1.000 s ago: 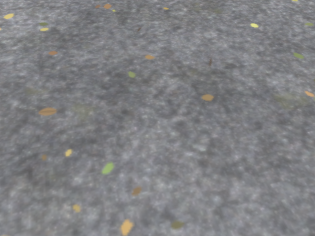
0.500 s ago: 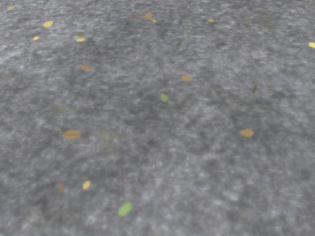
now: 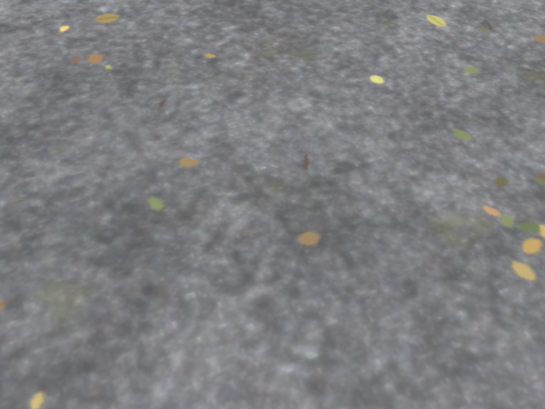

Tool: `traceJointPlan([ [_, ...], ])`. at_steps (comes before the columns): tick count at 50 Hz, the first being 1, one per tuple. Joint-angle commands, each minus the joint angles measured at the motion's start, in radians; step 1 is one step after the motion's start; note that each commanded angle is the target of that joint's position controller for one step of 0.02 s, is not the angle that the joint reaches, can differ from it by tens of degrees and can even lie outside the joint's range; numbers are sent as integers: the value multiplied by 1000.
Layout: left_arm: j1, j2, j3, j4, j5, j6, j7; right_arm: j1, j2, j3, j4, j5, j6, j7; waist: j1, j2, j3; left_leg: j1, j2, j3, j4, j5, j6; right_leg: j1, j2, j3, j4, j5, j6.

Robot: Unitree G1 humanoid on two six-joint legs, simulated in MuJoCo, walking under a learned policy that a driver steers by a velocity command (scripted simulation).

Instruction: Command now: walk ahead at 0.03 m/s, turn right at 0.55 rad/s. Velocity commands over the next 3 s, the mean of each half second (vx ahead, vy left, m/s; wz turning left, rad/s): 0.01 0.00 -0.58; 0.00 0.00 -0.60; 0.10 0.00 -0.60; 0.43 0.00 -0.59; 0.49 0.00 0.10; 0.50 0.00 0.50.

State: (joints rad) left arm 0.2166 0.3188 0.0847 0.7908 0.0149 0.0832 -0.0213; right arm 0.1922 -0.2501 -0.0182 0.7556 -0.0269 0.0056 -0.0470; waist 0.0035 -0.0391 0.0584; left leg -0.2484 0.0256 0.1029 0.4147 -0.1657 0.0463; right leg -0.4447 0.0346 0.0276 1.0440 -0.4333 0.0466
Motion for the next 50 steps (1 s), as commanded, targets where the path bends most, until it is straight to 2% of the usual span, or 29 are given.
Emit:
traceJointPlan([
  [1, 5, 35, -1, -71, -2, 2, -13, 19, -154, -44, -46, -5, -8, 5, -15, 197, -97, 121, 251, -162, -111, 225, 173, -1, -24, -30, -113, -9, -4],
  [4, -19, 36, -9, -96, -9, 0, -19, 20, -186, -59, -42, -11, -3, 20, -25, 220, -108, 90, 267, -132, -84, 217, 164, 99, -20, -76, -247, -32, -32],
  [6, -14, 40, -9, -107, -13, -6, -21, 23, -204, -67, -38, -8, 3, 26, -22, 223, -118, 90, 282, -121, -47, 238, 151, 148, -15, -96, -338, -21, -52],
  [8, 42, 36, -10, -94, -10, -21, -17, 13, -212, -75, -34, 5, 13, 28, 21, 178, -122, 21, 263, -62, 52, 178, 82, 285, 2, -108, -564, 126, -83],
  [9, 59, 72, -2, -88, 1, -32, -7, 58, -193, -75, -21, 3, 18, 32, 25, 61, -100, -73, 221, -6, 171, 32, 8, 356, -38, 8, -709, 184, -101],
  [10, 54, 178, 15, -113, 7, -43, 6, 109, -101, -55, -47, -13, 28, 41, -15, -230, -89, -308, 93, 86, 446, -408, -79, 442, -328, 391, -782, 343, -159],
  [11, 109, 272, 46, -113, 11, -43, 9, -40, -117, -50, -110, -8, 46, 18, 72, -236, -29, -385, -13, -51, 555, -479, -88, 284, -429, 502, -775, 564, -305],
  [12, 96, 212, 35, -101, 9, -41, 13, -60, -137, -55, -106, 2, 54, 14, 45, -115, -5, -375, 19, -117, 625, -395, -85, 277, -364, 412, -768, 546, -309],
  [13, 25, 166, 21, -110, 0, -40, 18, -30, -140, -59, -86, 16, 51, 19, 5, -91, 9, -360, 21, -134, 629, -300, -77, 257, -292, 332, -768, 496, -279],
  [14, -34, 142, 15, -123, 1, -37, 20, 1, -151, -63, -64, 16, 43, 23, -22, -88, -4, -347, 18, -136, 625, -237, -75, 271, -231, 284, -762, 481, -248],
  [15, -46, 128, 11, -131, -7, -40, 25, 26, -162, -69, -50, 0, 40, 28, -22, -104, -27, -342, 8, -125, 653, -201, -77, 297, -204, 260, -748, 546, -246],
  [16, -37, 111, 6, -132, -11, -43, 23, 40, -161, -70, -42, -5, 39, 32, -22, -92, -65, -326, 1, -127, 675, -187, -82, 320, -192, 250, -736, 598, -247],
  [18, 0, 117, 9, -123, -15, -49, 20, 30, -146, -68, -49, 1, 42, 37, -11, -57, -88, -337, -4, -134, 673, -177, -90, 358, -194, 268, -726, 616, -254],
  [23, 67, 134, 19, -111, -6, -51, 25, -25, -135, -62, -74, 5, 49, 28, 25, -82, -71, -366, -17, -152, 543, -203, -97, 401, -197, 362, -721, 523, -277],
  [27, 82, 153, 27, -113, 2, -49, 24, -54, -132, -56, -94, 11, 42, 23, 36, -73, -79, -308, -39, -164, 450, -236, -85, 373, -196, 433, -699, 512, -291],
  [32, 46, 163, 35, -118, 6, -43, 15, -46, -134, -47, -111, 24, 28, 16, 22, -83, -98, -156, -84, -173, 312, -255, -58, 305, -167, 511, -669, 578, -266],
  [34, 14, 160, 36, -119, 1, -41, 12, -5, -133, -44, -107, 30, 19, 9, -4, -89, -102, -52, -98, -177, 188, -231, -44, 269, -144, 538, -656, 575, -233],
  [35, -13, 155, 35, -121, -5, -39, 13, 33, -128, -43, -97, 28, 14, 3, -33, -81, -99, 34, -99, -172, 61, -160, -39, 229, -114, 534, -639, 523, -198],
  [36, -28, 136, 29, -124, -15, -41, 17, 65, -141, -46, -88, 21, 6, -7, -54, -54, -97, 142, -59, -193, -83, -74, -30, 154, -69, 506, -600, 401, -147],
  [37, 28, 68, 13, -127, -19, -45, 18, 47, -216, -58, -99, 8, 2, -17, -13, 126, -114, 233, 152, -390, -186, -134, 17, 49, 30, 373, -440, 84, -84],
  [38, 76, 68, 16, -126, -10, -46, 28, -40, -288, -67, -140, 10, 7, -11, 12, 258, -82, 188, 347, -625, -224, -69, 117, -93, 187, 154, -241, -143, -53],
  [39, 57, 148, 35, -120, 22, -41, 29, -7, -258, -66, -126, 2, 14, -2, 5, 196, -72, 83, 376, -583, -184, 44, 192, -56, 102, 129, -60, -146, -43],
  [40, 56, 153, 42, -105, 18, -37, 22, -43, -187, -46, -132, 9, 13, 6, 27, 147, -42, 43, 318, -493, -172, 92, 187, -42, 81, 129, 16, -93, -42],
  [41, 70, 139, 41, -84, 15, -30, 13, -85, -152, -37, -139, 9, 12, 10, 41, 132, -14, 16, 247, -383, -163, 115, 160, -35, 74, 117, 76, -34, -34],
  [42, 87, 131, 40, -73, 10, -22, 2, -107, -147, -34, -147, 6, 11, 6, 51, 161, -29, 45, 199, -316, -152, 135, 139, -46, 71, 99, 123, 11, -24],
  [43, 97, 125, 36, -67, 5, -18, -8, -101, -145, -33, -149, 5, 10, 2, 42, 183, -38, 76, 184, -272, -136, 222, 140, -65, 69, 79, 148, 19, -10],
  [44, 81, 120, 33, -69, 0, -16, -13, -76, -147, -35, -143, 4, 9, 2, 28, 175, -44, 105, 179, -244, -125, 269, 144, -77, 63, 64, 144, 25, 2],
  [47, 12, 100, 22, -90, -4, -10, -18, 5, -159, -45, -117, 6, 5, 2, -19, 170, -56, 211, 207, -224, -104, 313, 163, -120, 41, 42, 69, 21, 21],
  [50, -23, 82, 11, -104, -4, -4, -23, 39, -174, -55, -97, 2, 3, 7, -38, 187, -63, 247, 237, -209, -92, 318, 175, -100, 15, 17, -40, -5, 20],
])
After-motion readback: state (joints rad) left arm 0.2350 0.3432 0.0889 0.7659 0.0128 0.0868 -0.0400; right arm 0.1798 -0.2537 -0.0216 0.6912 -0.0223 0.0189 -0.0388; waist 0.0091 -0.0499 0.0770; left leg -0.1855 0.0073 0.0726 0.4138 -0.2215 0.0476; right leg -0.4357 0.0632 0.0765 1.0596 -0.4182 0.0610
